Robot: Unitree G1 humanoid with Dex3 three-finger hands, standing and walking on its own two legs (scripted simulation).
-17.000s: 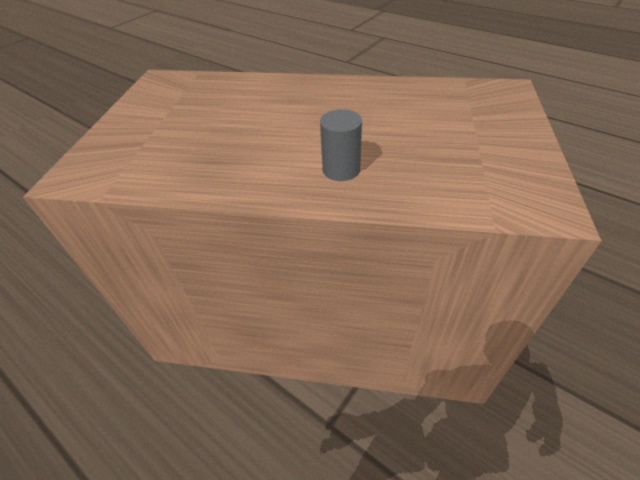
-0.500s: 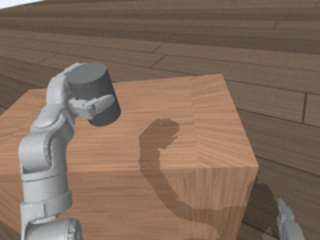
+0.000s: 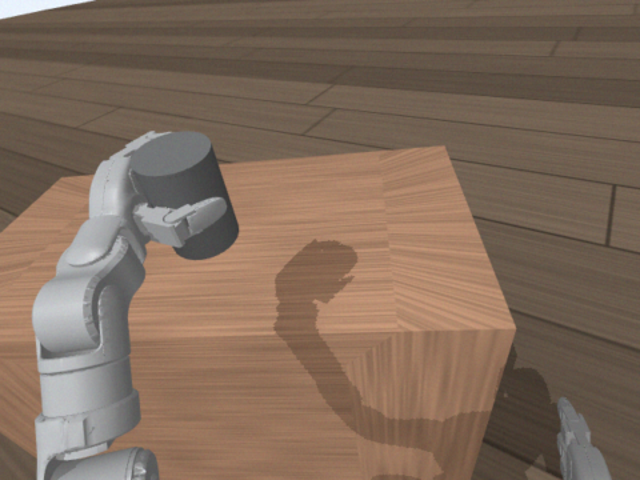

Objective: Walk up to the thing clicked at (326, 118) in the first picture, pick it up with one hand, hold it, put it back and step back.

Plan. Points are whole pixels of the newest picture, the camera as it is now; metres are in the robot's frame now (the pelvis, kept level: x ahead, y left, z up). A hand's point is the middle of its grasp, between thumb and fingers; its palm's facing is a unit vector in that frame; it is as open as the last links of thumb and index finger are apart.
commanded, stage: hold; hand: left
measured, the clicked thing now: (190, 197) +0.34 +0.17 +0.26
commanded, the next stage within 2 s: crouch in 1.40 s
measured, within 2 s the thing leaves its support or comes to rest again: neither
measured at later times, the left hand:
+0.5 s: hand (184, 193) +0.34 +0.17 +0.27, palm faces +0.16 -0.99 -0.01, open 10.8 cm
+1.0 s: hand (194, 191) +0.35 +0.17 +0.26, palm faces +0.15 -0.99 +0.01, open 10.8 cm
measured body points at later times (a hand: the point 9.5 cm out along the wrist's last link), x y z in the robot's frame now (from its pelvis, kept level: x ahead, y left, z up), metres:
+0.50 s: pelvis +0.00 +0.00 +0.00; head -0.05 -0.03 +0.45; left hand +0.33 +0.23 +0.27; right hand +0.17 -0.25 -0.07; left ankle +0.05 +0.12 -0.73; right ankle +0.00 -0.13 -0.73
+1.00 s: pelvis +0.00 +0.00 +0.00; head -0.05 -0.03 +0.45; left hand +0.34 +0.22 +0.26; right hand +0.17 -0.25 -0.07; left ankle +0.05 +0.12 -0.73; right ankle +0.00 -0.13 -0.73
